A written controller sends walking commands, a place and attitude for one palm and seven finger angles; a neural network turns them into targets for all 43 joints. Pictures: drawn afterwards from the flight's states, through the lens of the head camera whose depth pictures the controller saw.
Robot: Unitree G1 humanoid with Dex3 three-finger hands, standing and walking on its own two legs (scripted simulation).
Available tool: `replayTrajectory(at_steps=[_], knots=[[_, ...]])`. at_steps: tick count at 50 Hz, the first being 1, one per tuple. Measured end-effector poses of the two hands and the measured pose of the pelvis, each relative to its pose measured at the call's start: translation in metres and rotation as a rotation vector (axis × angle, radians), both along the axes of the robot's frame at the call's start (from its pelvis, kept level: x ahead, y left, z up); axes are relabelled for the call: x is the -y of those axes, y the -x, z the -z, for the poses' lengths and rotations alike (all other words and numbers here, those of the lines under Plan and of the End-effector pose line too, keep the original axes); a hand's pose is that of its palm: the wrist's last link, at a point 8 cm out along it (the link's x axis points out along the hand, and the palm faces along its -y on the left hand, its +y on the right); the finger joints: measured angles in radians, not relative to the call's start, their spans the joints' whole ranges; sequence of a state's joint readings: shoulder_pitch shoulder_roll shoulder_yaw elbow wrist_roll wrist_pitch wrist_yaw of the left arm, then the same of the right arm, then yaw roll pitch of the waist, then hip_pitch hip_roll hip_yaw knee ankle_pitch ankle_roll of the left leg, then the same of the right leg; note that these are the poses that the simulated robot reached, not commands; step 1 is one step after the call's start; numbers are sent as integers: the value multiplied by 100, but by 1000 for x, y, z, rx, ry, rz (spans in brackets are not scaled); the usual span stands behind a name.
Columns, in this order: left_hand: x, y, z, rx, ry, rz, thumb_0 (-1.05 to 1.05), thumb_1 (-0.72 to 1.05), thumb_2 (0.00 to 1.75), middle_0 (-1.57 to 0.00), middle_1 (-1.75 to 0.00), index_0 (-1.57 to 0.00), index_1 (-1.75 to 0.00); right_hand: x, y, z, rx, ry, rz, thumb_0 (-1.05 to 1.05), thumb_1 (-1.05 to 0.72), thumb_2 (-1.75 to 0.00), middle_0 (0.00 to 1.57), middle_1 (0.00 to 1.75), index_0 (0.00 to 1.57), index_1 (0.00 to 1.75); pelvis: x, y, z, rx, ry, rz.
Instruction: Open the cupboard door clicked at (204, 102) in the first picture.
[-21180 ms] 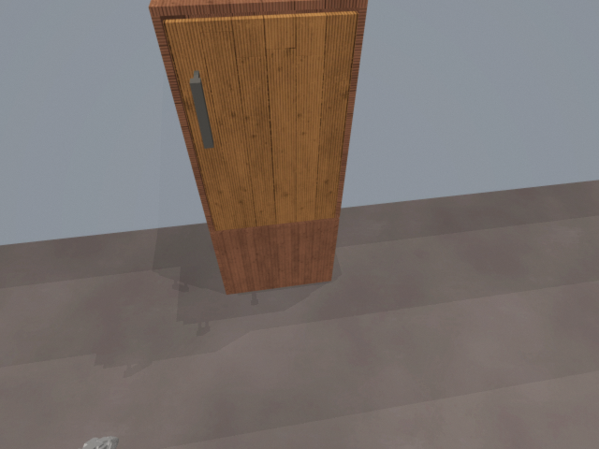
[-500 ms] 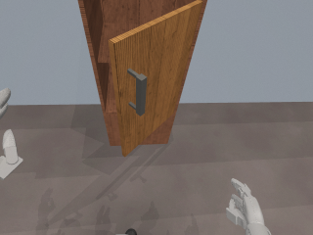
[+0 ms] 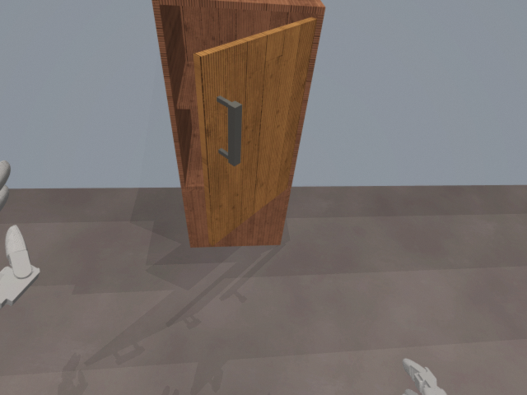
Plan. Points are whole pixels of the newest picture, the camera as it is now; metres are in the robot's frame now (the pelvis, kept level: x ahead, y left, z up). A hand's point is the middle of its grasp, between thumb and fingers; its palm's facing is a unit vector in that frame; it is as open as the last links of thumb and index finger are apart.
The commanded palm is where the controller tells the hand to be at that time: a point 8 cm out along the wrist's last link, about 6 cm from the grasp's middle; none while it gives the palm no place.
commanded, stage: stop stepping back and stand still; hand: left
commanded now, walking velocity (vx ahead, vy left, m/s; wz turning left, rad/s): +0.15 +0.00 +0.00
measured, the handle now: (228, 131) +0.64 +0.11 +0.06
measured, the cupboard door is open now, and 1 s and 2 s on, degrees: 43 43 43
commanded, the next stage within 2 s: let the arm hang, fingers relaxed in 0.54 s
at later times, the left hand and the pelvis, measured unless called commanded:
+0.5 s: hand out of the picture +0.13 +0.28 +0.17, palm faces +0.50 -0.76 -0.41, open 7.4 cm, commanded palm +0.07 +0.31 +0.18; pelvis -0.06 +0.00 -0.01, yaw +2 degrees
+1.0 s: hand out of the picture -0.04 +0.19 -0.17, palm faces +0.14 -0.97 -0.19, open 6.8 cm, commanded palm none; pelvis -0.07 +0.00 +0.00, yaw +5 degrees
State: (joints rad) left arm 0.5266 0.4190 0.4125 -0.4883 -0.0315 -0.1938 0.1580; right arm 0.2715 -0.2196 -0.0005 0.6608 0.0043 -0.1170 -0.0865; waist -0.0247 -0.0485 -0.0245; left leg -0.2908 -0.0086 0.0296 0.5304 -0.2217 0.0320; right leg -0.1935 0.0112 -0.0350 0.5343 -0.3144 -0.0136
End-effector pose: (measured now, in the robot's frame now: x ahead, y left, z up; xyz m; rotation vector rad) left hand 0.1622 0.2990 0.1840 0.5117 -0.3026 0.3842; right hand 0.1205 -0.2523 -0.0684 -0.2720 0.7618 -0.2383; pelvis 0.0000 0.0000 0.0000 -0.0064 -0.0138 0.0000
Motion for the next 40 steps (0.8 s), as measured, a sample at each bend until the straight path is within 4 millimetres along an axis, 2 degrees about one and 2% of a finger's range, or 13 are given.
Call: replayTrajectory(at_steps=[5, 14, 19, 24, 28, 32, 33, 35, 38, 40], knots=[[-4, 27, -4, -22, -38, -13, 1, 89, 90, -21, -30, -21, -30, -5, 17, -7, 53, -12, -17, 1, -90, -90, 20, 30, 20, 30, 0, 22, -3, 10, -11, -1], [3, 76, -6, -14, -20, -58, 1, 89, 90, -21, -30, -21, -30, -16, 35, 5, 22, -63, -79, 1, -90, -90, 21, 30, 20, 30, 5, 51, -4, 23, -10, -6], [-7, 78, 0, 50, 34, -84, 1, 89, 90, -21, -30, -21, -30, -18, 39, 7, 22, -24, -89, 1, -90, -90, 21, 31, 20, 30, -4, 54, 2, 30, 0, -35], [-13, 73, 0, 47, -5, -77, 1, 89, 90, -21, -30, -21, -30, -27, 38, 10, 58, -51, -66, 1, -90, -90, 20, 30, 20, 30, -6, 61, 7, 45, -21, -28], [-3, 73, -8, 7, -59, -64, 1, 89, 90, -21, -30, -21, -30, -37, 40, 11, 70, -111, -86, 1, -90, -90, 20, 30, 20, 30, 2, 61, 4, 35, -25, -26], [11, 73, -8, -39, -71, -41, 1, 89, 90, -21, -30, -21, -30, -35, 40, 20, 32, -140, -104, 1, -90, -90, 21, 30, 20, 30, 8, 60, 3, 26, -9, -23], [11, 70, 0, -72, -72, -37, 1, 89, 90, -21, -30, -21, -30, -33, 41, 23, 12, -149, -117, 1, -90, -90, 21, 30, 20, 30, 8, 60, 3, 14, -9, -31], [4, 58, 41, -241, -2, -52, 1, 89, 90, -20, -30, -21, -30, -27, 43, 37, -65, -166, -128, 1, -90, -90, 21, 30, 20, 30, 6, 59, 2, -1, -17, -53], [1, 54, 135, -589, 205, -119, 0, 90, 90, -20, -30, -20, -30, -19, 53, 55, -183, -167, -116, 1, -90, -90, 21, 30, 20, 30, 2, 60, 5, 3, -26, -88], [12, 69, 201, -824, 332, -141, 0, 90, 90, -19, -30, -20, -30, -15, 63, 62, -240, -153, -103, 1, -90, -90, 20, 30, 20, 30, 0, 61, 8, 14, -20, -99]])
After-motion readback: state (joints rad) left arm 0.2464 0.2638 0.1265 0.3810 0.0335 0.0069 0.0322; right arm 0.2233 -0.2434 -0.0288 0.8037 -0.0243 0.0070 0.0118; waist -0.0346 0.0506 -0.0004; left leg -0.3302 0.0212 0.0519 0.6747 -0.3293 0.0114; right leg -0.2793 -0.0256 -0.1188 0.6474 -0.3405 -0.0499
